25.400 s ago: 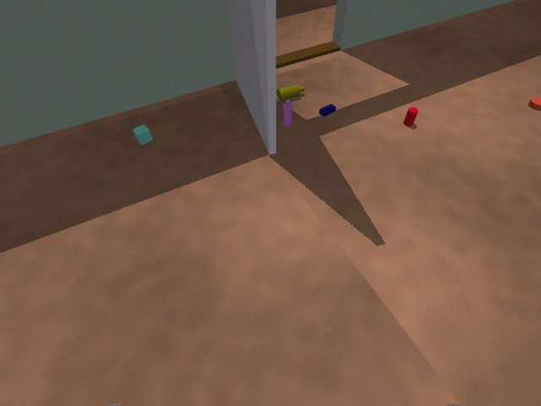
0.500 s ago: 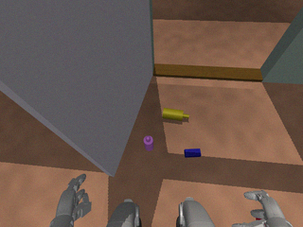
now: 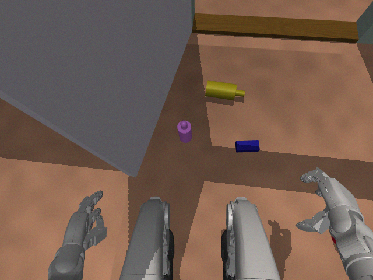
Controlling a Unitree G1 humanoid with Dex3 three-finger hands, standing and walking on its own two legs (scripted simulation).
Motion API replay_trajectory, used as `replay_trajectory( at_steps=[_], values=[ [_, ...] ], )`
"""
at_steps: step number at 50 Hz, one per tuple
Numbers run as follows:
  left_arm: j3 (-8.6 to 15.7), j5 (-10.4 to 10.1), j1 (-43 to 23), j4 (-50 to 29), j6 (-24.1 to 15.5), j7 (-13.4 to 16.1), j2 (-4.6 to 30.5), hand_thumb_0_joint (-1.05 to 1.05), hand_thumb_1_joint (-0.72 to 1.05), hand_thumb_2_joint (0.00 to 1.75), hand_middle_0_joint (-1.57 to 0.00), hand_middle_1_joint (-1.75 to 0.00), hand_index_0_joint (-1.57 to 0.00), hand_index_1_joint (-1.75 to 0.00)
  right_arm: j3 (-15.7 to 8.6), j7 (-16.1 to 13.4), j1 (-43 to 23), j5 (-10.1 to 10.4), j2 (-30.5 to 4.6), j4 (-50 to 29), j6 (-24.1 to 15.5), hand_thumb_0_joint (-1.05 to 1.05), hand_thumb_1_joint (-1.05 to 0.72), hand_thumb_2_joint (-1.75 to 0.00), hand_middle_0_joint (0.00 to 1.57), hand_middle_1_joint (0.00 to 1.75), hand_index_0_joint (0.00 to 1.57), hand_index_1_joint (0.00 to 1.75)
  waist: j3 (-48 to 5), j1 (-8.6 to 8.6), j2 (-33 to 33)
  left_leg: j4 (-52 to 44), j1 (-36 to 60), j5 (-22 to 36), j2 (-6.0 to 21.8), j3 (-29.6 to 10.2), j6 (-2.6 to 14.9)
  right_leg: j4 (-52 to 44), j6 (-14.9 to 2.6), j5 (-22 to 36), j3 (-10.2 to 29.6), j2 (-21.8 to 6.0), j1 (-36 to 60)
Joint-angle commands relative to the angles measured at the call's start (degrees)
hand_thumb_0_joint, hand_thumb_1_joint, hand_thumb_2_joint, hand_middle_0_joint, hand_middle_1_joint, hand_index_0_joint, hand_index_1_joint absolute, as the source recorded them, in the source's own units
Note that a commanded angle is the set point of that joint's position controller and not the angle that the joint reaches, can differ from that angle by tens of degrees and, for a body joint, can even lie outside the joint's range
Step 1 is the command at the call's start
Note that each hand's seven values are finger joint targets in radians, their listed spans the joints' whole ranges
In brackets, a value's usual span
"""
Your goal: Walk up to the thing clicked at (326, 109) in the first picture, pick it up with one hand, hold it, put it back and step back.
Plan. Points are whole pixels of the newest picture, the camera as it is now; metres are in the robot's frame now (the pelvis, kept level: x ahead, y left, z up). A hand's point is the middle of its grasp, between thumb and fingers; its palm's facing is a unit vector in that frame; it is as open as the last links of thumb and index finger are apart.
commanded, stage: rise first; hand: right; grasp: from above
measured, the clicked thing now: (247, 146) +0.53 -0.22 -0.55
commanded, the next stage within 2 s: none
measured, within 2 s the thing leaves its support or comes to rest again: neither
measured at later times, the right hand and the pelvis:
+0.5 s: hand (286, 167) +0.38 -0.28 -0.31, palm faces -0.48 +0.15 -0.86, open 12.6 cm; pelvis -0.06 +0.00 -0.16, yaw +4 degrees
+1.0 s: hand (276, 155) +0.44 -0.28 -0.37, palm faces -0.48 -0.01 -0.88, open 12.5 cm; pelvis -0.05 -0.01 -0.21, yaw +6 degrees
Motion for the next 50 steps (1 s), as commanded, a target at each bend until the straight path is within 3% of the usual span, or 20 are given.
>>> replay_trajectory(
  at_steps=[1,4,9,11,14,16,17,19,22,26,28,33,34,35,36,38,41,43,48,50],
  values=[
    [4.09,-0.34,5.32,-3.05,-0.77,-0.08,9.14,0.00,0.93,0.91,-0.20,-0.30,-0.20,-0.30,-6.00,-3.76,-11.51,-5.64,-16.96,-3.41,-3.30,0.00,0.39,-0.84,0.27,0.90,0.27,0.91,-30.66,-1.10,-4.69,-4.22,8.66,20.54,-2.74,-0.60,2.43,-4.46,-1.10,21.78,0.23,2.32,14.44],
    [4.56,-0.07,6.46,-1.72,0.07,-0.54,9.66,0.00,0.94,0.91,-0.20,-0.30,-0.20,-0.30,-5.57,-3.98,-18.96,-8.45,-18.60,-1.28,-4.01,0.00,0.38,-0.83,0.29,0.89,0.29,0.89,-35.06,-0.22,-3.84,-1.76,6.61,19.65,-2.62,-0.49,2.36,-0.29,-1.38,20.73,-0.12,2.25,11.73],
    [4.46,0.81,8.17,1.08,1.37,-1.27,9.93,0.00,0.93,0.91,-0.20,-0.30,-0.20,-0.30,-4.77,-3.28,-32.05,-14.52,-23.12,10.37,-7.58,0.00,0.35,-0.82,0.30,0.85,0.30,0.85,-33.62,1.39,-0.40,2.99,1.13,12.88,-2.64,0.35,2.11,6.35,-1.65,12.45,-0.34,2.16,0.25],
    [4.28,1.26,8.96,1.69,1.82,-1.56,10.10,0.00,0.94,0.91,-0.20,-0.30,-0.20,-0.30,-3.43,-3.25,-37.06,-16.69,-23.77,11.23,-9.63,0.00,0.35,-0.82,0.31,0.84,0.30,0.85,-33.69,2.24,-0.36,3.73,-0.84,10.15,-2.64,0.37,1.91,8.71,-1.94,9.36,-0.68,2.18,-2.45],
    [3.73,1.89,9.34,2.20,2.63,-1.88,10.34,0.00,0.92,0.91,-0.20,-0.30,-0.20,-0.30,-4.84,-4.41,-41.56,-20.04,-28.46,15.36,-12.39,0.00,0.31,-0.81,0.32,0.81,0.32,0.81,-33.24,1.69,-0.80,5.52,-2.81,5.54,-3.01,0.43,1.89,11.25,-1.98,5.88,-1.09,2.34,-6.38],
    [3.41,2.34,9.49,2.38,3.31,-2.19,10.12,0.00,0.92,0.91,-0.20,-0.30,-0.20,-0.30,-4.26,-5.18,-44.39,-21.82,-29.10,17.34,-13.93,0.00,0.32,-0.83,0.32,0.78,0.31,0.80,-32.25,2.60,-0.47,6.14,-4.15,2.26,-3.31,0.36,1.85,13.06,-2.25,3.34,-1.19,2.55,-9.67],
    [3.28,2.61,9.65,2.66,3.66,-2.30,10.25,0.00,0.91,0.90,-0.20,-0.30,-0.20,-0.30,-5.01,-5.84,-47.51,-22.76,-31.14,16.08,-14.70,0.00,0.29,-0.81,0.33,0.78,0.32,0.79,-33.86,2.55,-2.00,6.87,-4.84,1.61,-3.31,0.44,1.99,13.58,-2.16,3.22,-1.13,2.57,-9.02],
    [3.14,3.00,10.37,3.22,4.47,-2.41,10.43,0.00,0.91,0.90,-0.20,-0.30,-0.20,-0.30,-5.32,-7.23,-51.25,-25.56,-33.05,16.49,-15.51,0.00,0.29,-0.81,0.32,0.76,0.32,0.77,-36.22,2.72,-5.39,8.91,-7.21,2.10,-3.52,1.12,2.20,14.54,-1.92,3.44,-1.05,2.52,-7.80],
    [2.67,3.56,11.10,4.30,6.00,-2.77,11.11,0.00,0.90,0.90,-0.20,-0.30,-0.20,-0.30,-5.83,-9.49,-51.30,-28.75,-33.90,21.42,-15.49,0.00,0.27,-0.80,0.33,0.74,0.32,0.75,-34.44,3.25,-8.32,11.92,-11.78,4.05,-3.47,2.99,2.55,15.14,-1.71,4.41,-0.08,2.28,-6.37],
    [2.61,4.40,11.54,5.24,8.08,-3.27,11.67,0.00,0.90,0.90,-0.20,-0.30,-0.20,-0.30,-4.00,-11.60,-55.46,-32.62,-33.76,24.67,-14.85,0.00,0.26,-0.79,0.33,0.71,0.32,0.73,-33.04,5.11,-11.69,15.67,-17.78,5.04,-3.25,4.53,3.00,16.05,-1.45,4.45,1.54,2.06,-5.48],
    [2.51,4.66,12.12,5.67,8.77,-3.48,12.13,0.00,0.90,0.90,-0.20,-0.30,-0.20,-0.30,-3.52,-12.05,-58.84,-34.05,-34.72,24.73,-14.70,0.00,0.26,-0.79,0.33,0.71,0.32,0.72,-34.00,5.93,-13.83,17.77,-19.92,6.77,-3.12,5.15,3.23,16.27,-1.04,6.29,2.60,1.94,-3.92],
    [2.20,5.48,12.97,6.37,9.84,-4.08,12.94,0.00,0.90,0.90,-0.20,-0.30,-0.20,-0.30,-1.22,-12.68,-61.87,-36.36,-33.23,28.30,-14.92,0.00,0.26,-0.78,0.32,0.71,0.32,0.71,-31.10,8.43,-14.83,20.25,-23.85,8.07,-2.75,5.81,3.00,18.17,-0.81,7.14,3.88,1.80,-5.16],
    [2.05,5.65,13.31,6.50,10.08,-4.17,13.21,0.00,0.90,0.90,-0.20,-0.30,-0.20,-0.30,-1.90,-12.87,-61.89,-36.93,-34.91,28.73,-14.91,0.00,0.26,-0.78,0.32,0.70,0.32,0.71,-31.44,8.08,-14.85,20.36,-23.62,8.62,-2.56,5.63,2.95,18.72,-0.84,8.10,3.81,1.81,-4.59],
    [1.80,5.91,13.60,6.52,10.33,-4.36,13.23,0.00,0.90,0.90,-0.20,-0.30,-0.20,-0.30,-1.20,-12.82,-60.82,-37.37,-33.80,31.03,-14.90,0.00,0.25,-0.77,0.32,0.71,0.32,0.71,-30.52,8.86,-14.23,20.84,-24.21,8.84,-2.49,5.81,2.91,19.04,-0.71,8.69,4.23,1.79,-4.83],
    [1.80,5.99,13.62,6.49,10.47,-4.47,13.07,0.00,0.90,0.90,-0.20,-0.30,-0.20,-0.30,-1.26,-12.96,-63.60,-37.80,-34.63,28.91,-15.37,0.00,0.26,-0.78,0.32,0.71,0.32,0.71,-31.70,8.66,-14.87,20.86,-23.57,9.11,-2.67,5.68,2.99,19.82,-0.92,8.60,3.60,1.91,-5.62],
    [1.11,6.56,14.20,6.48,10.88,-4.81,13.31,0.00,0.90,0.90,-0.20,-0.30,-0.20,-0.30,-1.54,-13.33,-62.18,-39.09,-35.06,31.66,-15.66,0.00,0.25,-0.77,0.32,0.72,0.32,0.72,-30.80,9.16,-14.37,21.36,-23.74,9.80,-2.48,5.82,2.74,20.68,-0.86,9.92,3.85,2.04,-5.89],
    [0.46,7.06,14.48,6.52,11.43,-5.04,13.35,0.00,0.90,0.90,-0.20,-0.30,-0.20,-0.30,-2.81,-14.43,-64.61,-40.96,-38.11,31.44,-16.48,0.00,0.26,-0.78,0.32,0.71,0.32,0.72,-32.12,9.22,-14.59,21.67,-22.59,10.50,-2.81,5.65,2.72,22.37,-1.28,10.18,3.00,2.27,-7.21],
    [0.00,7.61,14.65,6.39,11.63,-5.35,13.39,0.00,0.90,0.90,-0.20,-0.30,-0.20,-0.30,-2.36,-14.88,-65.38,-41.13,-37.25,31.76,-17.10,0.00,0.26,-0.77,0.32,0.72,0.32,0.72,-32.10,10.02,-14.31,21.98,-22.73,10.87,-3.03,5.95,2.58,23.56,-1.44,10.59,2.89,2.26,-7.69],
    [-0.70,8.41,14.65,6.50,11.83,-5.57,13.55,0.00,0.90,0.90,-0.20,-0.30,-0.20,-0.30,-4.17,-16.73,-67.92,-41.90,-40.78,34.00,-17.20,0.00,0.25,-0.76,0.32,0.74,0.32,0.74,-32.21,10.35,-14.12,22.27,-21.56,10.53,-3.57,5.87,2.28,25.77,-2.09,9.39,1.60,2.28,-11.06],
    [-1.27,8.89,14.75,6.47,11.66,-5.86,13.47,0.00,0.91,0.90,-0.20,-0.30,-0.20,-0.30,-2.99,-17.02,-67.85,-41.99,-39.16,35.27,-16.90,0.00,0.25,-0.76,0.32,0.75,0.33,0.74,-31.09,11.22,-14.84,22.79,-22.61,10.20,-3.73,6.37,2.38,25.92,-1.99,9.06,1.90,2.12,-10.99]
  ],
)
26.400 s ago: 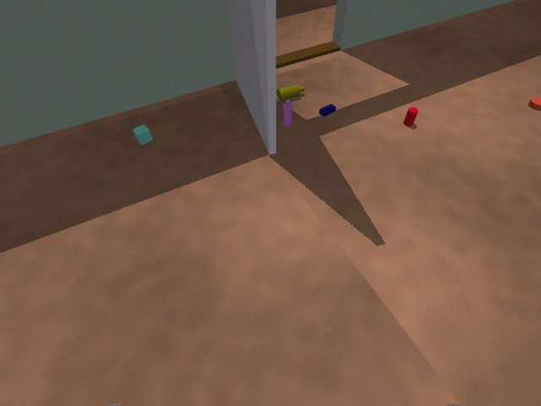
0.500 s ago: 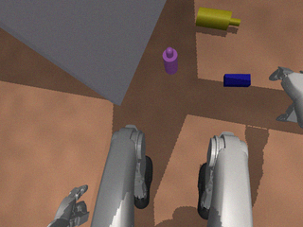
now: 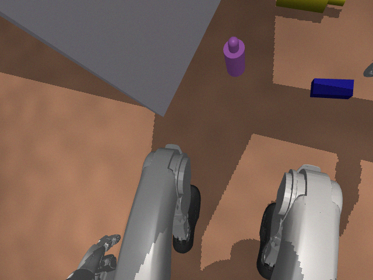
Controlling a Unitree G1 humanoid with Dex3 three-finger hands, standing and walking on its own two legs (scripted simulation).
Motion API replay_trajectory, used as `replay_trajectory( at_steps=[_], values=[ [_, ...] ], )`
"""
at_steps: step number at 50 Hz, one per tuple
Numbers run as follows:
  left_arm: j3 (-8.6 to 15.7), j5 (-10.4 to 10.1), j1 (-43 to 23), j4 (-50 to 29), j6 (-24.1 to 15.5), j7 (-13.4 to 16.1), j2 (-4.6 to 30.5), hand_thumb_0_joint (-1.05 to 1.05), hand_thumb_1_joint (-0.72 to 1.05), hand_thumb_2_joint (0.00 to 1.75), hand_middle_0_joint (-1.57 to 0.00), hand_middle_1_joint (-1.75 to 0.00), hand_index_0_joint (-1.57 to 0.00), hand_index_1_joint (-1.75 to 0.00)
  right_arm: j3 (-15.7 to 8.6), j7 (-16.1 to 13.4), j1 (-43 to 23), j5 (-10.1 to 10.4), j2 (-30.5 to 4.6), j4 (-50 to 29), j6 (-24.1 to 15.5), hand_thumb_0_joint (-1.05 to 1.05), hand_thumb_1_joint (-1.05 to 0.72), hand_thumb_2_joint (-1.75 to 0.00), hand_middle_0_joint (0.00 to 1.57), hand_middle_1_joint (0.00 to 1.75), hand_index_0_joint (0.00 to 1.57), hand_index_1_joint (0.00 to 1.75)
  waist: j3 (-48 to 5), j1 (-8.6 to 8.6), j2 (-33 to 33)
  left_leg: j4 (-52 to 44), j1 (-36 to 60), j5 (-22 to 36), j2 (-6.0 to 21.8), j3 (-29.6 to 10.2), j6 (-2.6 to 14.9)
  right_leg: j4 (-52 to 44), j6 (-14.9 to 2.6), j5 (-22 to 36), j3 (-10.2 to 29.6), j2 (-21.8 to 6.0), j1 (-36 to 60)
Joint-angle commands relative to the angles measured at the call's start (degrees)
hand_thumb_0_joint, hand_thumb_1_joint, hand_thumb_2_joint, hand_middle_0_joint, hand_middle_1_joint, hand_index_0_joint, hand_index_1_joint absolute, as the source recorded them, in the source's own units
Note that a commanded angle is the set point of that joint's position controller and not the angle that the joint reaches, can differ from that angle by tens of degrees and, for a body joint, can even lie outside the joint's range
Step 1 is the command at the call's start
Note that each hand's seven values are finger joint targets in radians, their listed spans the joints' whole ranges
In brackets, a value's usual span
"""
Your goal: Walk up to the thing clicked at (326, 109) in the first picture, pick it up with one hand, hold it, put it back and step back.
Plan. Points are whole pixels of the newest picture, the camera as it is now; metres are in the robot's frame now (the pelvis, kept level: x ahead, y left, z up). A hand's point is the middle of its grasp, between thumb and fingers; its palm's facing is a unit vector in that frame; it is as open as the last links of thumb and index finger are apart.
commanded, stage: rise first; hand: right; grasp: from above
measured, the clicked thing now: (331, 88) +0.55 -0.27 -0.33
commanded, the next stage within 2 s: none
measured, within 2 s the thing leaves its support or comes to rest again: neither
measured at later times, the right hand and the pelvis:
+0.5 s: hand out of the picture +0.48 -0.32 -0.19, palm faces -0.48 +0.04 -0.87, open 12.4 cm; pelvis +0.01 +0.00 -0.01, yaw +2 degrees
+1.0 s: hand out of the picture +0.50 -0.31 -0.20, palm faces -0.48 +0.04 -0.88, open 12.4 cm; pelvis +0.00 +0.00 -0.02, yaw +3 degrees
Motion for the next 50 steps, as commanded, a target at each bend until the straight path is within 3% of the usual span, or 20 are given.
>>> replay_trajectory(
  at_steps=[1,10,11,13,17,18,19,20,21,23,27,28,32,39,41,50],
  values=[
    [3.80,1.03,12.62,-0.20,0.10,0.61,14.69,0.00,0.91,0.90,-0.20,-0.30,-0.20,-0.30,-1.82,-3.43,-18.92,0.52,-16.58,-6.69,0.31,0.00,0.27,-0.77,0.31,0.74,0.32,0.74,-40.34,1.09,-17.25,-12.19,16.41,10.20,-2.98,3.98,3.31,-13.16,-0.66,9.98,-3.83,1.88,31.84],
    [3.08,1.41,13.73,-0.48,0.14,0.11,15.22,0.00,0.91,0.90,-0.20,-0.30,-0.20,-0.30,-1.38,-3.21,-19.81,1.28,-17.57,-6.29,1.84,0.00,0.23,-0.73,0.31,0.79,0.34,0.76,-40.53,2.13,-17.81,-10.91,18.08,13.77,-3.27,4.41,3.01,-11.05,-0.83,13.07,-3.39,1.32,31.18],
    [3.03,1.24,13.69,-0.42,0.15,0.17,15.24,0.00,0.91,0.90,-0.20,-0.30,-0.20,-0.30,-1.88,-3.30,-20.17,1.51,-18.43,-6.76,1.85,0.00,0.22,-0.72,0.31,0.79,0.35,0.76,-40.84,1.47,-18.05,-10.73,18.13,13.63,-3.26,4.23,3.09,-11.00,-0.82,12.80,-3.54,1.35,30.63],
    [2.92,1.50,13.97,-0.69,0.13,-0.04,15.37,0.00,0.91,0.90,-0.20,-0.30,-0.20,-0.30,-1.36,-2.96,-19.09,1.64,-17.45,-5.77,1.99,0.00,0.22,-0.72,0.31,0.79,0.35,0.76,-39.47,2.37,-18.90,-10.01,16.92,13.21,-3.13,4.67,3.21,-11.38,-0.49,12.81,-2.93,1.25,30.89],
    [2.52,1.41,13.99,-0.94,0.52,-0.11,16.00,0.00,0.91,0.90,-0.20,-0.30,-0.20,-0.30,-2.04,-2.78,-20.29,1.24,-19.28,-7.46,1.89,0.00,0.24,-0.74,0.29,0.82,0.32,0.78,-41.05,1.84,-21.02,-9.26,15.74,14.14,-3.15,4.91,3.39,-11.44,-0.06,14.43,-2.20,1.00,33.44],
    [2.39,1.43,14.25,-0.98,0.62,-0.24,15.78,0.00,0.91,0.90,-0.20,-0.30,-0.20,-0.30,-1.52,-2.67,-18.23,1.14,-18.12,-5.71,2.15,0.00,0.25,-0.74,0.29,0.83,0.32,0.79,-40.23,2.18,-20.18,-9.57,15.95,14.08,-3.27,4.91,3.33,-11.13,-0.17,14.38,-2.32,1.09,33.06],
    [2.27,1.55,13.91,-1.14,0.70,-0.32,15.90,0.00,0.91,0.90,-0.20,-0.30,-0.20,-0.30,-1.81,-2.88,-20.70,1.39,-18.70,-7.17,1.74,0.00,0.24,-0.74,0.29,0.82,0.32,0.79,-40.40,2.63,-20.85,-8.99,15.73,13.74,-3.24,5.06,3.38,-11.07,-0.13,13.56,-2.30,1.07,31.87],
    [2.17,1.53,13.90,-1.13,0.66,-0.34,15.86,0.00,0.91,0.90,-0.20,-0.30,-0.20,-0.30,-1.94,-3.02,-20.63,1.41,-19.07,-7.28,1.66,0.00,0.25,-0.74,0.30,0.82,0.33,0.79,-40.32,2.18,-21.29,-9.10,15.52,13.73,-3.23,4.99,3.47,-11.02,-0.09,13.63,-2.24,1.14,32.35],
    [1.85,1.60,14.05,-1.05,0.69,-0.40,15.90,0.00,0.91,0.90,-0.20,-0.30,-0.20,-0.30,-1.48,-2.95,-18.17,1.34,-17.81,-3.93,2.01,0.00,0.25,-0.74,0.29,0.82,0.33,0.79,-38.12,2.74,-19.86,-9.12,14.81,13.28,-3.30,5.20,3.34,-11.11,-0.21,13.23,-2.06,1.16,31.26],
    [1.74,1.50,14.02,-1.22,0.61,-0.44,16.04,0.00,0.91,0.90,-0.20,-0.30,-0.20,-0.30,-1.96,-3.06,-20.49,1.42,-19.23,-6.07,1.81,0.00,0.26,-0.75,0.29,0.82,0.32,0.79,-38.15,2.87,-20.57,-9.07,14.70,13.16,-3.20,5.14,3.38,-10.82,-0.24,12.71,-2.11,1.11,31.32],
    [1.07,1.72,14.60,-1.21,0.49,-0.64,16.09,0.00,0.91,0.90,-0.20,-0.30,-0.20,-0.30,-1.30,-3.20,-19.94,1.36,-18.31,-4.64,1.99,0.00,0.27,-0.76,0.28,0.83,0.31,0.80,-37.30,3.57,-19.93,-9.34,15.45,13.92,-3.27,5.15,3.16,-10.15,-0.41,13.34,-2.37,1.22,30.68],
    [1.14,1.59,14.34,-1.23,0.49,-0.57,16.20,0.00,0.91,0.90,-0.20,-0.30,-0.20,-0.30,-1.66,-3.39,-20.76,1.42,-19.15,-5.87,1.88,0.00,0.27,-0.77,0.29,0.82,0.31,0.80,-38.72,3.08,-20.51,-9.13,15.52,14.33,-3.41,5.15,3.22,-9.99,-0.33,13.87,-2.33,1.13,31.32],
    [0.67,1.91,14.61,-1.25,0.56,-0.76,16.31,0.00,0.91,0.90,-0.20,-0.30,-0.20,-0.30,-1.39,-3.23,-22.24,1.53,-19.88,-5.99,1.63,0.00,0.26,-0.75,0.29,0.82,0.32,0.79,-39.91,3.86,-20.22,-9.11,17.25,14.43,-3.65,5.19,3.11,-9.29,-0.48,13.38,-2.51,1.17,29.75],
    [0.10,2.03,14.43,-1.46,0.41,-0.70,16.57,0.00,0.91,0.90,-0.20,-0.30,-0.20,-0.30,-1.48,-3.78,-22.39,1.02,-20.43,-2.64,1.60,0.00,0.27,-0.77,0.28,0.83,0.31,0.81,-36.14,4.63,-19.55,-9.15,15.13,11.79,-3.66,5.61,3.24,-9.57,-0.57,9.98,-2.22,1.26,27.59],
    [-0.01,1.90,14.04,-1.36,0.40,-0.64,16.73,0.00,0.91,0.90,-0.20,-0.30,-0.20,-0.30,-1.34,-3.84,-22.96,0.66,-21.08,-2.96,1.62,0.00,0.27,-0.77,0.30,0.82,0.32,0.80,-37.21,4.26,-21.30,-8.82,14.35,12.39,-3.77,5.58,3.37,-9.40,-0.33,10.95,-2.05,1.11,29.21],
    [-0.74,2.12,14.72,-1.49,0.39,-0.95,17.01,0.00,0.91,0.90,-0.20,-0.30,-0.20,-0.30,-0.88,-3.39,-22.78,0.71,-21.30,-1.15,1.99,0.00,0.25,-0.75,0.33,0.79,0.34,0.78,-36.51,5.67,-21.65,-7.87,15.06,14.28,-3.69,6.16,3.24,-9.05,-0.14,13.36,-1.35,0.98,29.19]
  ],
)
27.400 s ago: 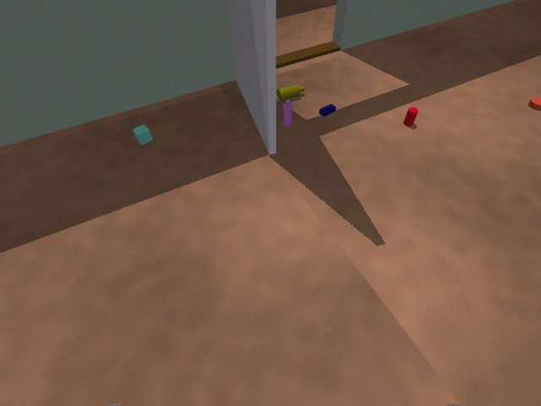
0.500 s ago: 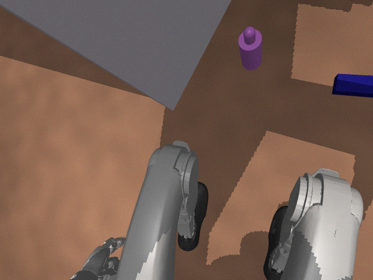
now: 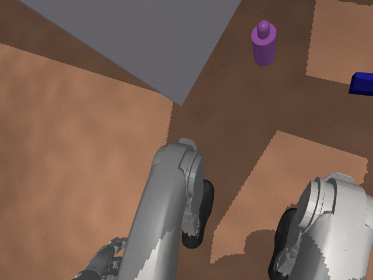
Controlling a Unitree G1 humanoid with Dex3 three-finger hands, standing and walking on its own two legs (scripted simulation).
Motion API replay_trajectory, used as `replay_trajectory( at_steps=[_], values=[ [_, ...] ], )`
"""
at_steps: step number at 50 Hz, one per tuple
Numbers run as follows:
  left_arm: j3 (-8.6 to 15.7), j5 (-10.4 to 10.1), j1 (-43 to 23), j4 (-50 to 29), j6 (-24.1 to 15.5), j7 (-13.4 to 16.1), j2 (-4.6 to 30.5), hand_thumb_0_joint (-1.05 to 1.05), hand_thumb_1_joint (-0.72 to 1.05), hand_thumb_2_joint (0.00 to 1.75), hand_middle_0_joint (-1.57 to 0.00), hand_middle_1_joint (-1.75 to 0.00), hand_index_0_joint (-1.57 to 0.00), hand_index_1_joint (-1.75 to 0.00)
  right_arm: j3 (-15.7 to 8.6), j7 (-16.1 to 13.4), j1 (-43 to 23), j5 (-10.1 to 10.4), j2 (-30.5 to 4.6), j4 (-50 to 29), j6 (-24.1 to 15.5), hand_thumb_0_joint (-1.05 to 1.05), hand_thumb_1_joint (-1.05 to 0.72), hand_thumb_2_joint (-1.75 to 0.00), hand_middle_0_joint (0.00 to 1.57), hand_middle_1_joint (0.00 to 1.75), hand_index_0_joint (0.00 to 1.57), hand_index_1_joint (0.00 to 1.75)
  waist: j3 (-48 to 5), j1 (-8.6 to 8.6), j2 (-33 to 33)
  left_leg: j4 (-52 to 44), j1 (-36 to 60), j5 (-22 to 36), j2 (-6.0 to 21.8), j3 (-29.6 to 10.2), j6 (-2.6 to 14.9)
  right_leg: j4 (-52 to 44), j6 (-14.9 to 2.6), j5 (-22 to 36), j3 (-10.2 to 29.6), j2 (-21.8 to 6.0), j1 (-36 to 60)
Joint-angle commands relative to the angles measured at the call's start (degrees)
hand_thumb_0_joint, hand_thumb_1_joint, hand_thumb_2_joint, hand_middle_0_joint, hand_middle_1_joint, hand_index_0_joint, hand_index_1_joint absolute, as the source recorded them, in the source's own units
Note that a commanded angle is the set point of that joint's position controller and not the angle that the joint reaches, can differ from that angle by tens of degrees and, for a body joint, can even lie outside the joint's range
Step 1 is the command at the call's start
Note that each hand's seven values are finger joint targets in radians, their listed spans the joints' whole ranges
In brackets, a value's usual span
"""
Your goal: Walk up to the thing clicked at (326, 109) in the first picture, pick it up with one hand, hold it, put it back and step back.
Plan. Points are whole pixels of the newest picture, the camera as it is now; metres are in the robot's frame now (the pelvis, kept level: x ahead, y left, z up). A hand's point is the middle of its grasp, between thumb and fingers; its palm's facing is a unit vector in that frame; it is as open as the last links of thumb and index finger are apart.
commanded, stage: rise first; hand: right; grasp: from above
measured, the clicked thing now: out of the picture +0.54 -0.29 -0.31
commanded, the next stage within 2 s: approach in 1.18 s
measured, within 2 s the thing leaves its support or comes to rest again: neither
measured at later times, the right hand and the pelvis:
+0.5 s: hand out of the picture +0.48 -0.34 -0.19, palm faces -0.48 +0.07 -0.87, open 11.9 cm; pelvis +0.00 +0.00 +0.00, yaw +1 degrees
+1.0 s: hand out of the picture +0.48 -0.34 -0.18, palm faces -0.48 +0.06 -0.88, open 11.0 cm; pelvis +0.00 +0.00 +0.00, yaw +1 degrees
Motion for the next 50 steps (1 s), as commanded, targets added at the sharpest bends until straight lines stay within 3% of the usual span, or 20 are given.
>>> replay_trajectory(
  at_steps=[1,2,6,8,12,15,20,24,25,28,31,35,36,44,46,50],
  values=[
    [4.29,0.19,13.58,0.58,0.49,0.74,16.09,0.00,0.91,0.90,-0.20,-0.30,-0.20,-0.30,-0.80,-1.94,-17.14,1.26,-15.00,-7.74,-0.13,0.00,0.25,-0.75,0.32,0.79,0.34,0.78,-39.81,1.40,-22.57,-11.71,18.30,14.35,-2.97,4.45,3.80,-13.39,-0.28,14.23,-3.94,1.00,33.03],
    [4.21,0.31,13.74,0.54,0.62,0.80,16.34,0.00,0.91,0.90,-0.20,-0.30,-0.20,-0.30,-1.46,-2.11,-17.97,1.13,-16.14,-8.94,-0.39,0.00,0.25,-0.76,0.33,0.78,0.34,0.77,-41.43,1.19,-22.97,-11.72,19.53,14.53,-2.97,4.45,3.75,-13.60,-0.19,14.39,-4.15,1.16,32.88],
    [3.73,0.30,13.70,0.46,0.51,0.73,16.25,0.00,0.91,0.90,-0.20,-0.30,-0.20,-0.30,-1.15,-2.06,-17.55,1.01,-16.31,-6.83,-0.48,0.00,0.23,-0.74,0.34,0.78,0.35,0.77,-39.10,2.03,-21.27,-12.08,20.04,13.89,-3.09,4.30,3.52,-12.89,-0.54,12.89,-4.44,1.20,30.24],
    [3.57,0.40,13.65,0.21,0.44,0.81,16.39,0.00,0.91,0.90,-0.20,-0.30,-0.20,-0.30,-1.74,-2.26,-18.48,1.06,-17.32,-8.21,-0.64,0.00,0.22,-0.73,0.34,0.78,0.36,0.76,-39.41,1.57,-22.33,-12.25,20.30,13.67,-3.02,4.25,3.57,-13.27,-0.46,12.75,-4.61,1.23,30.66],
    [3.14,0.25,13.73,0.12,0.32,0.73,16.44,0.00,0.91,0.90,-0.20,-0.30,-0.20,-0.30,-0.96,-2.38,-17.56,0.56,-16.95,-7.03,-0.56,0.00,0.21,-0.72,0.36,0.77,0.37,0.75,-38.95,2.22,-23.51,-11.61,19.25,14.01,-3.15,4.69,3.78,-13.28,-0.15,13.48,-3.98,1.05,32.13],
    [3.12,0.17,13.51,-0.08,0.45,0.80,16.82,0.00,0.91,0.90,-0.20,-0.30,-0.20,-0.30,-1.93,-2.80,-18.10,0.65,-18.42,-7.50,-0.43,0.00,0.19,-0.70,0.37,0.75,0.39,0.73,-39.72,1.65,-24.40,-11.33,18.96,14.15,-3.10,4.76,3.84,-13.63,-0.07,13.81,-3.81,1.08,32.89],
    [3.22,-0.07,13.40,-0.47,0.53,0.63,16.95,0.00,0.91,0.90,-0.20,-0.30,-0.20,-0.30,-0.57,-2.45,-16.85,0.71,-16.08,-6.70,-0.13,0.00,0.16,-0.68,0.39,0.74,0.41,0.72,-39.43,2.22,-24.81,-11.10,17.22,14.49,-3.13,5.39,3.92,-14.05,0.15,14.47,-2.85,0.83,34.12],
    [3.15,-0.02,13.53,-0.68,0.32,0.43,17.30,0.00,0.91,0.90,-0.20,-0.30,-0.20,-0.30,-0.68,-1.96,-16.67,0.92,-16.52,-6.91,-0.11,0.00,0.14,-0.67,0.40,0.71,0.42,0.70,-37.39,2.40,-25.61,-10.71,16.17,14.13,-2.83,5.37,3.99,-14.06,0.31,14.06,-2.57,0.84,34.11],
    [2.87,0.15,13.53,-0.76,0.42,0.42,17.13,0.00,0.91,0.90,-0.20,-0.30,-0.20,-0.30,-0.89,-1.99,-17.78,0.81,-17.04,-9.18,-0.49,0.00,0.14,-0.67,0.41,0.70,0.43,0.69,-39.53,2.41,-26.20,-10.75,17.58,14.99,-2.90,5.52,3.89,-14.34,0.39,15.27,-2.55,0.70,35.32],
    [2.86,-0.07,13.44,-0.86,0.31,0.48,17.18,0.00,0.91,0.90,-0.20,-0.30,-0.20,-0.30,-0.91,-2.17,-18.40,1.07,-17.47,-8.90,-0.99,0.00,0.12,-0.65,0.42,0.70,0.44,0.68,-39.37,2.65,-25.22,-11.11,17.62,14.37,-3.01,5.28,3.84,-13.57,0.12,14.05,-2.87,0.80,34.14],
    [2.52,0.07,13.64,-0.82,-0.04,0.37,17.35,0.00,0.91,0.90,-0.20,-0.30,-0.20,-0.30,-0.97,-2.21,-17.53,0.61,-17.63,-6.56,-1.00,0.00,0.11,-0.64,0.43,0.69,0.45,0.67,-36.19,3.34,-23.88,-11.25,17.23,13.63,-3.06,5.32,3.98,-12.94,0.01,13.21,-3.20,0.99,31.89],
    [2.24,0.30,13.85,-0.96,-0.41,0.49,17.06,0.00,0.91,0.90,-0.20,-0.30,-0.20,-0.30,-0.83,-2.59,-18.74,0.54,-17.74,-6.76,-1.40,0.00,0.09,-0.63,0.45,0.67,0.47,0.65,-36.37,3.39,-23.35,-12.22,18.36,12.21,-3.27,5.22,3.65,-13.10,-0.28,10.71,-3.71,1.01,30.58],
    [2.33,0.19,13.48,-0.95,-0.47,0.58,17.13,0.00,0.91,0.90,-0.20,-0.30,-0.20,-0.30,-1.16,-2.67,-17.60,0.52,-18.33,-6.88,-1.23,0.00,0.09,-0.62,0.45,0.68,0.47,0.66,-37.01,2.34,-23.59,-12.20,18.26,12.16,-3.23,5.08,3.80,-13.28,-0.19,10.84,-3.78,1.01,31.16],
    [2.29,-0.06,13.67,-1.25,-0.37,0.60,17.05,0.00,0.91,0.90,-0.20,-0.30,-0.20,-0.30,-1.17,-2.12,-16.95,1.10,-18.72,-7.91,0.01,0.00,0.05,-0.59,0.48,0.65,0.50,0.63,-40.39,2.27,-23.81,-11.96,21.04,14.96,-3.33,5.15,3.52,-12.88,-0.29,13.95,-3.82,0.85,31.68],
    [2.49,-0.18,13.82,-1.29,-0.29,0.59,17.36,0.00,0.91,0.90,-0.20,-0.30,-0.20,-0.30,-0.50,-1.66,-16.31,0.93,-17.73,-6.07,0.27,0.00,0.04,-0.58,0.47,0.66,0.51,0.63,-37.27,2.87,-23.75,-11.67,18.83,13.96,-3.21,5.42,3.90,-13.33,-0.02,13.16,-3.36,0.83,30.95],
    [2.40,-0.42,13.65,-1.54,-0.01,0.57,17.23,0.00,0.91,0.90,-0.20,-0.30,-0.20,-0.30,-0.73,-0.88,-16.27,1.09,-18.19,-7.88,0.13,0.00,0.02,-0.57,0.50,0.64,0.52,0.61,-38.43,2.14,-25.06,-11.46,18.25,14.13,-3.21,5.45,3.94,-14.17,0.15,13.90,-2.89,0.76,33.27]
  ],
)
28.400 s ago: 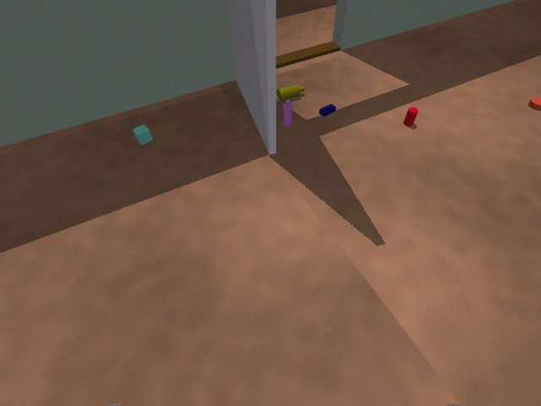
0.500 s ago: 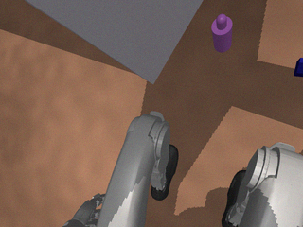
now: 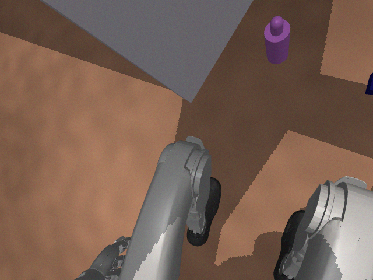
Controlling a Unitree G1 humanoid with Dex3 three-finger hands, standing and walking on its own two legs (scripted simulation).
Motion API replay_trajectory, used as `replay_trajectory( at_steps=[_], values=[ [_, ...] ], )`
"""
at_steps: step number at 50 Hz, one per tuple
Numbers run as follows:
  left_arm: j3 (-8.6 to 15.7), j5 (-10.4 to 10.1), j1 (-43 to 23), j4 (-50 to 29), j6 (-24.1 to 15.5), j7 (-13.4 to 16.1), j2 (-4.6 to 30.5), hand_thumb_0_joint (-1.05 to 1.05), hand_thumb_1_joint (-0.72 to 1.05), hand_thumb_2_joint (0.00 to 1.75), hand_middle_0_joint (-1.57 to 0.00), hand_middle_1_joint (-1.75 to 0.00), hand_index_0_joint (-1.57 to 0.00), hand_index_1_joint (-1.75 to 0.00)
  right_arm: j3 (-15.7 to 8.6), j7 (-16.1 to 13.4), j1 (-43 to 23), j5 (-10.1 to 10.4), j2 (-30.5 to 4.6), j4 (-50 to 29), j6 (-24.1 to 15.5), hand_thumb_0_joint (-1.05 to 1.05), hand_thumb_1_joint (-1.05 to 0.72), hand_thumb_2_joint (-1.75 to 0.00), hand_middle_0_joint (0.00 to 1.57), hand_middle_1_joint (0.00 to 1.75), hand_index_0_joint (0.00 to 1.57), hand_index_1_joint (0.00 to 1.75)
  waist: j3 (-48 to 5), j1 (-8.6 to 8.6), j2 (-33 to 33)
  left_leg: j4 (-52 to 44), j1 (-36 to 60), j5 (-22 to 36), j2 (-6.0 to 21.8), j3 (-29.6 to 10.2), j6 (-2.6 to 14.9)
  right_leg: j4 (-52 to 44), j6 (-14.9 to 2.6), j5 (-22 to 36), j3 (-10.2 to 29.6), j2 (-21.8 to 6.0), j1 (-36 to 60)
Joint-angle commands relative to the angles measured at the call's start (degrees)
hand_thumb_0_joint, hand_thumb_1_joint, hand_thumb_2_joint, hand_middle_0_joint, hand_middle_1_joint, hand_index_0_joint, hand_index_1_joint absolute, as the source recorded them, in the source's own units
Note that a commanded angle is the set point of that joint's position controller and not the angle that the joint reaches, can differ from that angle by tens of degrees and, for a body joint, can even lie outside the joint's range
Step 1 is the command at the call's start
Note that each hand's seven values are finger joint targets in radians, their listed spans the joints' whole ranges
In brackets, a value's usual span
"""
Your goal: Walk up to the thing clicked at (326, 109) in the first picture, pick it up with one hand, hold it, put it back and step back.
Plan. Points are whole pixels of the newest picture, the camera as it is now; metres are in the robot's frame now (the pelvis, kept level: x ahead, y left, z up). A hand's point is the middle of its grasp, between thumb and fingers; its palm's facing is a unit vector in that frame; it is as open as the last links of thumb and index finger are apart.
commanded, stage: rise first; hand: right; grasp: from above
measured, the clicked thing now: out of the picture +0.53 -0.30 -0.31
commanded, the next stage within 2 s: approach in 0.18 s
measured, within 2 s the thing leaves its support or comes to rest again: neither
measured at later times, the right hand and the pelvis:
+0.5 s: hand out of the picture +0.50 -0.32 -0.18, palm faces -0.45 +0.05 -0.89, open 10.9 cm; pelvis +0.00 +0.00 +0.00, yaw +0 degrees
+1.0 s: hand out of the picture +0.50 -0.31 -0.18, palm faces -0.52 +0.08 -0.85, open 11.8 cm; pelvis -0.01 +0.01 +0.00, yaw +0 degrees
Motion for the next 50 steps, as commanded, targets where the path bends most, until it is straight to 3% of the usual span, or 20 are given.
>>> replay_trajectory(
  at_steps=[1,3,7,8,14,17,18,19,20,23,27,30,32,35,39,42,44,46,50],
  values=[
    [4.98,-0.05,12.90,0.26,0.68,0.83,16.91,0.00,0.91,0.90,-0.20,-0.30,-0.20,-0.30,-1.06,-1.32,-15.23,1.31,-14.72,-8.69,-0.01,0.00,0.02,-0.57,0.50,0.63,0.53,0.60,-39.30,0.64,-25.38,-11.12,18.09,13.06,-2.79,4.49,4.43,-14.58,0.47,13.12,-4.07,0.59,33.34],
    [4.99,0.02,12.85,0.23,0.65,0.89,17.06,0.00,0.91,0.90,-0.20,-0.30,-0.20,-0.30,-0.81,-1.22,-14.79,1.41,-14.07,-8.50,-0.24,0.00,0.02,-0.57,0.50,0.63,0.53,0.61,-37.93,0.95,-24.78,-11.44,17.92,12.84,-2.65,4.48,4.55,-14.41,0.54,12.81,-4.21,0.70,32.89],
    [4.98,0.10,12.90,-0.14,0.72,0.92,17.12,0.00,0.91,0.90,-0.20,-0.30,-0.20,-0.30,-2.18,-1.31,-16.46,1.40,-15.99,-12.10,-1.00,0.00,0.02,-0.56,0.52,0.60,0.54,0.58,-40.73,0.38,-26.71,-11.40,18.75,13.79,-2.75,4.47,4.55,-14.13,0.69,14.56,-4.29,0.62,35.00],
    [5.04,0.15,13.19,0.09,0.67,0.90,17.58,0.00,0.91,0.90,-0.20,-0.30,-0.20,-0.30,-1.87,-1.38,-15.56,1.48,-14.96,-10.12,-0.96,0.00,0.01,-0.56,0.52,0.60,0.54,0.58,-38.84,1.20,-25.59,-11.25,17.72,13.65,-2.63,4.77,4.74,-13.89,0.78,14.72,-3.88,0.73,34.43],
    [4.96,0.42,12.94,0.22,0.61,0.91,17.00,0.00,0.90,0.90,-0.20,-0.30,-0.20,-0.30,-1.08,-1.69,-15.84,0.87,-13.76,-8.43,-1.56,0.00,0.04,-0.61,0.55,0.55,0.53,0.57,-37.58,1.32,-25.03,-11.48,16.38,11.33,-2.79,4.86,4.57,-14.28,0.55,11.37,-3.99,0.73,32.87],
    [4.96,0.52,13.65,0.66,0.17,0.82,16.74,0.00,0.89,0.89,-0.20,-0.30,-0.20,-0.30,1.25,-2.05,-18.93,0.81,-10.28,-9.39,-1.55,0.00,0.02,-0.57,0.46,0.64,0.50,0.60,-37.03,3.08,-25.86,-11.50,15.56,10.97,-2.87,5.14,4.43,-14.79,0.60,10.10,-3.79,0.52,33.37],
    [5.24,0.49,13.43,0.74,-0.02,0.94,16.95,0.00,0.89,0.89,-0.20,-0.30,-0.20,-0.30,1.26,-2.39,-20.97,1.09,-10.39,-11.21,-1.65,0.00,0.03,-0.57,0.46,0.65,0.50,0.61,-37.38,2.89,-26.51,-11.73,15.10,10.78,-2.79,5.04,4.45,-14.60,0.60,9.54,-3.97,0.54,33.34],
    [5.17,0.55,13.91,0.92,-0.24,0.89,16.71,0.00,0.89,0.89,-0.20,-0.30,-0.20,-0.30,2.84,-2.30,-20.91,1.00,-8.04,-9.35,-1.43,0.00,0.04,-0.59,0.46,0.64,0.49,0.61,-36.40,4.32,-25.64,-11.59,14.53,10.38,-2.94,5.31,4.41,-14.34,0.51,8.81,-3.75,0.44,32.99],
    [5.25,0.55,14.40,0.93,-0.28,0.95,17.06,0.00,0.89,0.89,-0.20,-0.30,-0.20,-0.30,3.03,-2.69,-24.65,1.37,-7.76,-12.84,-1.73,0.00,0.04,-0.59,0.45,0.65,0.49,0.61,-38.24,4.76,-26.52,-11.61,14.89,10.91,-2.84,5.56,4.31,-14.79,0.64,9.10,-3.44,0.38,33.87],
    [5.18,0.52,14.80,1.60,-0.89,1.15,16.91,0.00,0.89,0.89,-0.20,-0.30,-0.20,-0.30,5.12,-3.61,-26.33,1.12,-5.33,-10.48,-0.60,0.00,0.05,-0.59,0.44,0.67,0.48,0.63,-37.83,5.55,-27.74,-11.12,14.15,11.72,-2.76,5.65,4.35,-14.92,0.84,9.36,-3.30,0.43,34.73],
    [4.85,0.55,15.21,1.15,-1.15,1.59,17.10,0.00,0.89,0.89,-0.20,-0.30,-0.20,-0.30,4.51,-5.65,-29.78,-0.21,-6.97,-8.27,2.33,0.00,0.05,-0.60,0.43,0.67,0.47,0.63,-40.72,5.55,-29.92,-10.42,14.42,14.85,-2.78,5.50,4.53,-15.04,1.13,12.94,-3.52,0.37,36.47],
    [3.97,0.43,15.14,0.19,-1.09,1.52,16.80,0.00,0.89,0.89,-0.20,-0.30,-0.20,-0.30,3.60,-6.57,-27.67,-1.14,-8.23,-3.74,5.72,0.00,0.06,-0.60,0.43,0.67,0.47,0.63,-39.75,5.01,-30.01,-10.45,15.66,16.63,-2.84,4.92,4.72,-14.93,0.94,15.25,-4.61,0.63,35.17],
    [3.49,-0.16,14.66,-1.15,-0.76,1.57,16.99,0.00,0.89,0.89,-0.20,-0.30,-0.20,-0.30,2.40,-6.85,-25.99,-1.17,-10.38,-2.73,7.99,0.00,0.08,-0.63,0.43,0.67,0.46,0.64,-42.15,3.64,-30.28,-10.64,17.83,17.66,-2.82,4.42,4.83,-15.08,0.70,16.53,-5.14,0.80,34.51],
    [2.73,-0.94,13.53,-2.65,-0.05,1.54,16.59,0.00,0.89,0.89,-0.20,-0.30,-0.20,-0.30,1.89,-5.59,-22.08,0.45,-11.42,-1.82,11.06,0.00,0.11,-0.64,0.42,0.67,0.45,0.65,-44.45,2.03,-27.08,-11.47,23.30,18.93,-3.43,3.33,4.39,-14.74,-0.25,17.28,-6.22,0.78,31.44],
    [2.03,-1.77,12.89,-3.36,0.79,1.98,16.40,0.00,0.89,0.89,-0.20,-0.30,-0.20,-0.30,2.18,-1.53,-19.17,4.19,-11.93,-2.10,12.70,0.00,0.17,-0.68,0.37,0.73,0.40,0.70,-42.74,2.79,-19.40,-13.07,27.83,16.82,-3.88,1.98,3.45,-13.70,-1.74,13.55,-6.65,0.68,24.23],
    [1.80,-1.64,12.62,-3.39,1.08,2.50,17.01,0.00,0.89,0.89,-0.20,-0.30,-0.20,-0.30,2.38,2.12,-17.62,6.03,-12.05,-3.02,11.16,0.00,0.18,-0.69,0.35,0.75,0.38,0.72,-37.42,3.69,-15.47,-13.98,27.42,11.78,-3.74,1.62,3.61,-12.86,-1.99,9.30,-6.49,0.79,18.96],
    [1.85,-1.42,13.41,-3.00,1.29,3.06,17.33,0.00,0.89,0.89,-0.20,-0.30,-0.20,-0.30,1.75,3.80,-20.08,6.48,-13.44,-7.42,9.18,0.00,0.19,-0.70,0.34,0.78,0.37,0.74,-36.96,3.78,-16.09,-14.76,26.98,9.41,-3.64,1.69,4.03,-12.58,-1.52,8.10,-6.43,0.94,19.36],
    [2.10,-0.97,14.17,-2.73,1.39,3.30,17.17,0.00,0.89,0.89,-0.20,-0.30,-0.20,-0.30,0.97,4.32,-23.50,6.42,-14.51,-13.33,6.56,0.00,0.19,-0.70,0.34,0.79,0.37,0.75,-40.73,3.79,-19.41,-14.71,27.31,9.00,-3.69,2.34,4.33,-12.84,-0.55,8.64,-5.86,0.73,23.39],
    [2.77,-0.22,15.24,-1.78,1.43,3.36,17.31,0.00,0.90,0.89,-0.20,-0.30,-0.20,-0.30,3.46,3.86,-26.24,5.76,-9.49,-15.36,2.30,0.00,0.19,-0.69,0.34,0.80,0.37,0.76,-40.22,5.72,-24.10,-13.94,22.28,9.02,-3.54,4.39,4.70,-13.18,0.62,8.35,-4.71,0.53,28.83]
  ],
)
